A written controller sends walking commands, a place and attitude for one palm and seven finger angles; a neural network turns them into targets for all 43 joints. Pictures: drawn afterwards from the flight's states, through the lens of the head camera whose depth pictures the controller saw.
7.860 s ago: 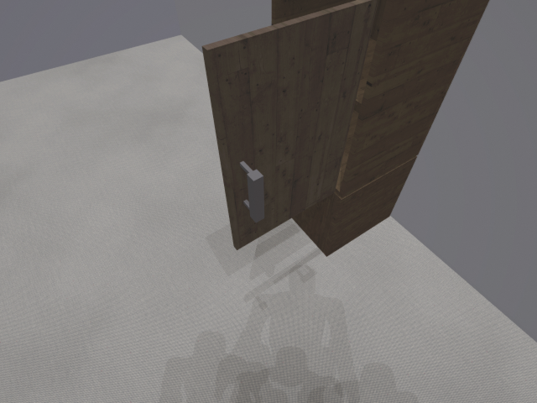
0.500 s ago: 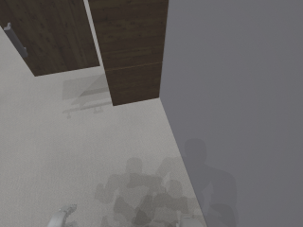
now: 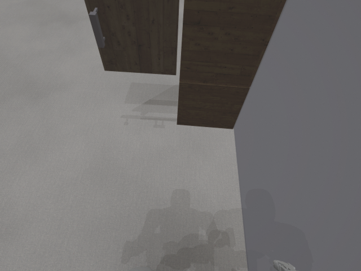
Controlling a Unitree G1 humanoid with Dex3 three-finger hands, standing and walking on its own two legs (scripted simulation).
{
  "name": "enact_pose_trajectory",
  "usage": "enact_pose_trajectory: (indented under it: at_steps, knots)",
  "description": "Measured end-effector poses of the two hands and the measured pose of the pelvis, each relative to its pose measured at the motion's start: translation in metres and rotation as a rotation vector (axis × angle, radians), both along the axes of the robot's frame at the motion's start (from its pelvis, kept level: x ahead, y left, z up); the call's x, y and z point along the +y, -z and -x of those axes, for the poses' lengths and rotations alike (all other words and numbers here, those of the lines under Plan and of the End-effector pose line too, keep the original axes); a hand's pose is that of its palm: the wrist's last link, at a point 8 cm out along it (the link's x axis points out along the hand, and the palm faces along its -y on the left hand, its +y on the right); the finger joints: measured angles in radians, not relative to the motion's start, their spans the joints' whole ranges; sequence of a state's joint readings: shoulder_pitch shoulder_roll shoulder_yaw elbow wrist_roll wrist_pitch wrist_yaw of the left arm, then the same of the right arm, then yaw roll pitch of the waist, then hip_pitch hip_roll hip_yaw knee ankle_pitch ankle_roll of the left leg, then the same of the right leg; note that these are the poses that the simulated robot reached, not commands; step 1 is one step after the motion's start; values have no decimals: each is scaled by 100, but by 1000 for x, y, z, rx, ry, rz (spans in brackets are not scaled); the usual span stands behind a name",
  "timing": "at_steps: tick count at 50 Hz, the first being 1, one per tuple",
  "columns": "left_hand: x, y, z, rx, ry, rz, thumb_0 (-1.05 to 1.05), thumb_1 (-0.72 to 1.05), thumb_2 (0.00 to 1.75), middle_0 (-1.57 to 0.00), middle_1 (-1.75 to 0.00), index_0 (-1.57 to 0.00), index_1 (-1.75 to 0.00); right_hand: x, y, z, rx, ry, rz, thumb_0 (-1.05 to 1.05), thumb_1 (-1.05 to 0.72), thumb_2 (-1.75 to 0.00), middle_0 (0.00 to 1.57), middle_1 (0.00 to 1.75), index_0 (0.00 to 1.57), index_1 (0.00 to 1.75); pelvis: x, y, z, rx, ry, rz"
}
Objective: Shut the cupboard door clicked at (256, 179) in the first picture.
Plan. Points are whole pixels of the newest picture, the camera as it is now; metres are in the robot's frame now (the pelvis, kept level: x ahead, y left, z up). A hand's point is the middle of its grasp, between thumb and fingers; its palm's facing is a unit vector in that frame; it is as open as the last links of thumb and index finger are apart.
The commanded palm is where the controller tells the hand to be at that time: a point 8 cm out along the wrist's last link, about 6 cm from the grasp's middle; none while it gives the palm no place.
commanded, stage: take the last steps up to it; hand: left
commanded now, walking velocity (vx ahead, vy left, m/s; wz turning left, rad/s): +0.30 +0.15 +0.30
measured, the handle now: (98, 28) +1.02 +0.44 -0.07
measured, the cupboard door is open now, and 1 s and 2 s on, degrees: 92 92 92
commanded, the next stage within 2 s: come to a stop and stand still in 1.60 s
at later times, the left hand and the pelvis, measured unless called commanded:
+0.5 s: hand (108, 247) +0.17 +0.19 -0.14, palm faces +0.10 -0.97 -0.24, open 7.3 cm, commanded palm none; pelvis +0.09 -0.01 +0.00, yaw +6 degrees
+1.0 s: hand (86, 269) +0.13 +0.24 -0.17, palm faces +0.29 -0.95 -0.15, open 7.3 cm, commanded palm none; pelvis +0.26 +0.10 -0.01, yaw +10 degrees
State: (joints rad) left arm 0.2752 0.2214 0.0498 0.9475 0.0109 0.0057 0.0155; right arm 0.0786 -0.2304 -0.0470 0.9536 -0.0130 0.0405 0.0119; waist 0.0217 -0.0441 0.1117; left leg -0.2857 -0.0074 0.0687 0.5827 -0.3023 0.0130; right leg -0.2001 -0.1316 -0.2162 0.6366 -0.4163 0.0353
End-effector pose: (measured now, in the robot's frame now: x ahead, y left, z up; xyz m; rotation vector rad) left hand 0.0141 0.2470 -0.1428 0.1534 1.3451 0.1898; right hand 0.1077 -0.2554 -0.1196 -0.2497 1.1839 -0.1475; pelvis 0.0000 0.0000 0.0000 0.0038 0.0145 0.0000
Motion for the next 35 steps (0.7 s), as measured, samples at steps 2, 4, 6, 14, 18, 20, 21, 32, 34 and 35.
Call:
enact_pose_trajectory:
  at_steps: [2, 4, 6, 14, 18, 20, 21, 32, 34, 35]
  knots:
    - [10, 4, 9, 42, -26, 0, 0, 91, 90, -20, -30, -21, -30, 11, -5, -13, -33, -31, 8, 1, -91, -90, 20, 30, 20, 30, 5, 0, -1, -6, -5, -1]
    - [17, 2, 11, 62, -35, 1, 0, 91, 90, -20, -29, -20, -30, 20, -11, -18, -50, -48, 12, 1, -91, -90, 20, 30, 20, 30, 9, -4, -4, -8, -7, 10]
    - [22, -3, 5, 52, -40, 6, 1, 91, 90, -20, -29, -20, -30, 27, -15, -17, -52, -53, 11, 1, -90, -90, 20, 30, 20, 30, 13, -9, -7, -8, -19, 22]
    - [24, -25, -51, -77, -30, 6, 0, 91, 90, -20, -29, -20, -30, 37, -9, 13, 62, -29, -37, 1, -90, -90, 20, 30, 20, 30, 15, -20, -30, -7, -54, 21]
    - [15, -31, -90, -125, 1, -6, 0, 91, 90, -20, -29, -20, -30, 30, 3, 34, 150, 10, -63, 1, -91, -90, 20, 30, 20, 30, 9, -18, -48, -6, -62, 4]
    - [7, -33, -112, -151, 19, -15, 0, 91, 90, -20, -29, -20, -30, 24, 11, 43, 196, 31, -77, 1, -91, -90, 20, 30, 20, 30, 3, -14, -58, -5, -63, -8]
    - [3, -33, -122, -167, 25, -20, 0, 91, 90, -20, -29, -20, -30, 21, 15, 45, 219, 40, -84, 1, -90, -90, 20, 30, 20, 30, 0, -12, -65, -6, -65, -13]
    - [-19, -38, -124, -111, -122, -34, -1, 94, 90, -20, -30, -21, -30, 4, 13, -40, 264, -14, -86, 1, -91, -90, 20, 30, 20, 30, -9, -20, -133, -7, -147, -26]
    - [-18, -38, -112, -55, -146, -26, -1, 95, 90, -20, -30, -21, -30, 10, 9, -71, 233, -37, -84, 1, -91, -90, 20, 30, 20, 30, -4, -23, -147, -1, -155, -30]
    - [-18, -38, -106, -27, -161, -20, -1, 94, 90, -20, -29, -21, -30, 14, 8, -87, 218, -51, -83, 1, -91, -90, 20, 30, 20, 30, -1, -23, -153, 1, -161, -31]
